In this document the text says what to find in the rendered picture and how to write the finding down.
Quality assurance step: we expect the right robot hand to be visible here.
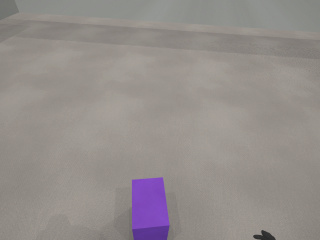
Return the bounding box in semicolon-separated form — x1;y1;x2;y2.
253;230;276;240

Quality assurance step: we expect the carton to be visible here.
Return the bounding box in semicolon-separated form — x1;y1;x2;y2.
132;177;170;240

